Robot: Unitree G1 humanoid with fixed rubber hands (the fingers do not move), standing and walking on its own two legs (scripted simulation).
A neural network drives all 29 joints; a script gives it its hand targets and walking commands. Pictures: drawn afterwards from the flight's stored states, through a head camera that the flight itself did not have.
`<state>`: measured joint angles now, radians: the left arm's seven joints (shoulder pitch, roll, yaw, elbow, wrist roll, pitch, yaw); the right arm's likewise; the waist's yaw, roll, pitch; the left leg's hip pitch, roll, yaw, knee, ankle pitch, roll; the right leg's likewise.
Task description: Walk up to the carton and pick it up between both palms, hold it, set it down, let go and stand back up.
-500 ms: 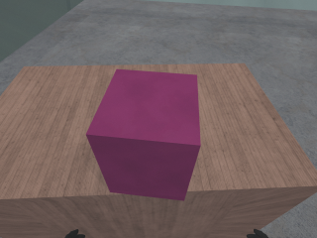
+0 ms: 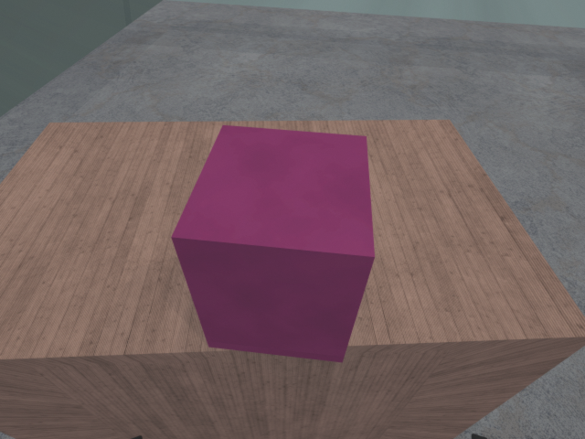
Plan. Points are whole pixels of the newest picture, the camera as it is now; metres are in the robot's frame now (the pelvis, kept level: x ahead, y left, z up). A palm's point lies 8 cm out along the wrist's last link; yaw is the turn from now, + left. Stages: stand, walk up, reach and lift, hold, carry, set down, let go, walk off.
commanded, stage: stand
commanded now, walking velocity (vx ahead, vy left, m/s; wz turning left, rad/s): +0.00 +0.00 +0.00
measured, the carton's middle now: (283, 246) +0.37 +0.02 +0.08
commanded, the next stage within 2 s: walk up in 0.54 s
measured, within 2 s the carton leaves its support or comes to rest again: neither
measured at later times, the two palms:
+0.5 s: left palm out of the picture +0.08 +0.26 -0.12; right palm out of the picture +0.09 -0.27 -0.10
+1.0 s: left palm out of the picture +0.07 +0.27 -0.12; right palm out of the picture +0.07 -0.27 -0.09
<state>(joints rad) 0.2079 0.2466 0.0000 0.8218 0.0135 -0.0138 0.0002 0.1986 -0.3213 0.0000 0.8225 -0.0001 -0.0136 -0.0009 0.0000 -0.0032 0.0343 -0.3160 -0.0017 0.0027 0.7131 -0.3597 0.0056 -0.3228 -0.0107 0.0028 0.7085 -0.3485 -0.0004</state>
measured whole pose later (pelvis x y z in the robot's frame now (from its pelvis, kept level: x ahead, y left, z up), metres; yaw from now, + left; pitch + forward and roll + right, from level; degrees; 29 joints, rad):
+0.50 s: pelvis -0.01 +0.01 +0.00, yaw +0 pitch -3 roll -1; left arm 0.21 0.25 0.00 0.88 0.01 -0.01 0.00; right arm 0.20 -0.32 0.00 0.87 0.00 -0.02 0.00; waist 0.00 0.00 0.03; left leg -0.32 0.00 0.00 0.71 -0.35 0.02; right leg -0.31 -0.01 0.00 0.67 -0.31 0.01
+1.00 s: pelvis -0.02 +0.01 +0.00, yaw +0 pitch -3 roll -1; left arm 0.21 0.25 0.00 0.90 0.01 -0.01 0.00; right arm 0.20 -0.32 0.00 0.89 0.00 -0.02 0.00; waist 0.00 0.00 0.03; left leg -0.32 0.00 0.00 0.69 -0.32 0.02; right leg -0.30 0.00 0.00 0.63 -0.28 0.01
